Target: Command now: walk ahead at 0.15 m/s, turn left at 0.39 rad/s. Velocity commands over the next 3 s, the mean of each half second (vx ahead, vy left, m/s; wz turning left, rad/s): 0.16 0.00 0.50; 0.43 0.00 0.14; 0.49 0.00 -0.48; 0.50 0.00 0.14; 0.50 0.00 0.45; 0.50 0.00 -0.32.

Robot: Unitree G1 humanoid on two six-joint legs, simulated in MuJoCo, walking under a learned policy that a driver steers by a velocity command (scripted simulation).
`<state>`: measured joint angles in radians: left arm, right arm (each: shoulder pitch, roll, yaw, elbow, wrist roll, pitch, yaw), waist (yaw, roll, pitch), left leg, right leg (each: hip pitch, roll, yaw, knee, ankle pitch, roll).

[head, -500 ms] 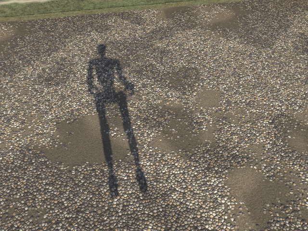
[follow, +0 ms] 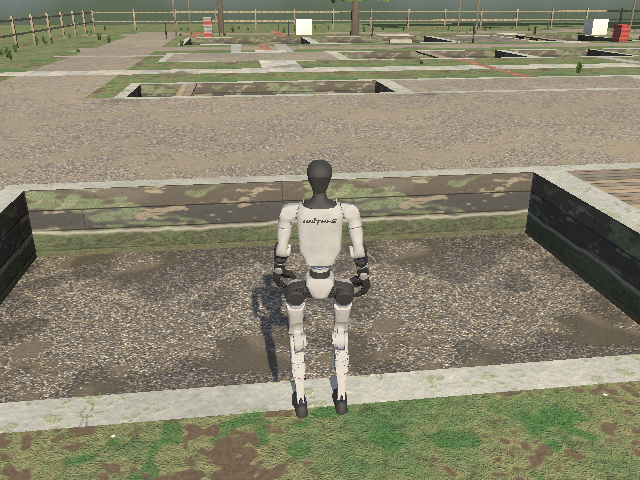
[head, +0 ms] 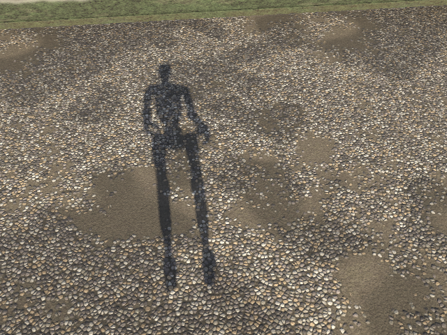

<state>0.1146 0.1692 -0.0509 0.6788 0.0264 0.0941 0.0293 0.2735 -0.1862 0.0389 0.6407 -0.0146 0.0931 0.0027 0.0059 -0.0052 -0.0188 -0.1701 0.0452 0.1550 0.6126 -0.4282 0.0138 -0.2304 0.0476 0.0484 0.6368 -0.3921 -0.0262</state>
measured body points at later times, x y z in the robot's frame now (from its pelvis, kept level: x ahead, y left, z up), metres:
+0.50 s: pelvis -0.02 -0.01 -0.01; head -0.01 +0.00 +0.44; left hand +0.11 +0.24 -0.09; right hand +0.20 -0.20 -0.09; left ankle -0.06 +0.10 -0.72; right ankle -0.03 -0.11 -0.72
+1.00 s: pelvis -0.01 +0.00 -0.01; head -0.03 +0.00 +0.44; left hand +0.09 +0.25 -0.10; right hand +0.21 -0.15 -0.09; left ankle -0.06 +0.10 -0.72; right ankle -0.03 -0.11 -0.72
